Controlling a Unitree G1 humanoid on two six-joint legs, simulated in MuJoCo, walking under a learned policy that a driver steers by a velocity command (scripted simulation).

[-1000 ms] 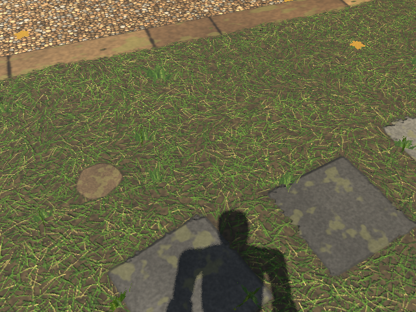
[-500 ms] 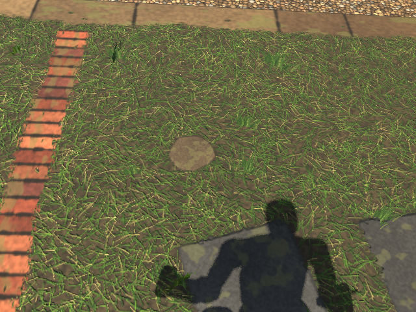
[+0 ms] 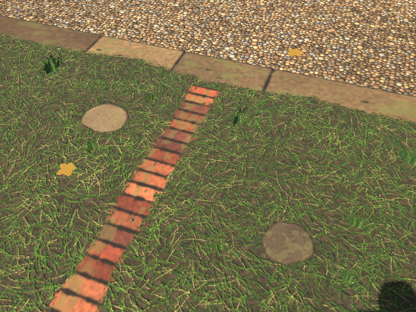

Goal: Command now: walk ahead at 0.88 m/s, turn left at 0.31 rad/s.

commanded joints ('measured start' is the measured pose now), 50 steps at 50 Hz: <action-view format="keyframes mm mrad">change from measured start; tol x32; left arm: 1 173 77 11 5 8 10 -6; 20 355 14 -91 113 -18 14 6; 37 -356 52 -67 -136 -27 22 -38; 44 312 225 36 2 -19 63 -31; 50 65 99 3 -50 -7 49 -26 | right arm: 1 -139 -77 -18 -118 -14 -37 9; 15 -461 -78 -18 -245 -5 -69 69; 20 282 -222 -84 -39 -32 -32 24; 50 -70 -118 -17 -42 -52 -90 4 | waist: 1 51 -101 125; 14 53 -161 172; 18 -299 -251 -158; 20 -191 203 -554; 29 51 5 201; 38 -60 -7 198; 44 119 -293 -439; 50 -52 -31 37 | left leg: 1 -519 129 -20 81 99 17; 17 183 -18 257 -551 284 80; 20 1104 465 -720 -755 -280 296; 30 21 199 9 -1082 180 169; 37 393 251 139 -1100 411 92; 41 600 289 232 -533 1350 7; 44 -259 18 3 319 -63 -50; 50 -207 159 1 19 58 -47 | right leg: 1 306 -308 423 -269 -252 -152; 12 162 -227 58 -414 443 -104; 17 341 -314 13 95 1432 -73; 18 128 -285 -2 394 1302 -50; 20 -455 -27 197 1018 -184 -47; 34 -250 -182 -36 213 600 24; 41 -52 10 -145 156 237 -113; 44 805 -340 908 -165 -461 -337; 50 117 -154 454 -251 60 -266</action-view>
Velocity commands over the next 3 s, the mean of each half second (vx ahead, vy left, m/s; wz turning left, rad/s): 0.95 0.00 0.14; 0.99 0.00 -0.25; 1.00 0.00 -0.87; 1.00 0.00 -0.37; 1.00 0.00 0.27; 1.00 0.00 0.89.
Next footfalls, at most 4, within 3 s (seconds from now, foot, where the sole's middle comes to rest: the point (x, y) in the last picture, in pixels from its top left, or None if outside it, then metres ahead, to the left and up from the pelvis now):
0.36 left None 0.49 0.13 -0.77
0.84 right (240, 199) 0.97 -0.06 -0.77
1.30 left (210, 122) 1.42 0.06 -0.77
1.78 right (303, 93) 1.64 -0.41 -0.77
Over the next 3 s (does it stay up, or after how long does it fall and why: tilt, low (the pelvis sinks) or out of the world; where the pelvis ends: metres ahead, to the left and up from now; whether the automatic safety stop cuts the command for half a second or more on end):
stays up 2.47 -0.90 -0.04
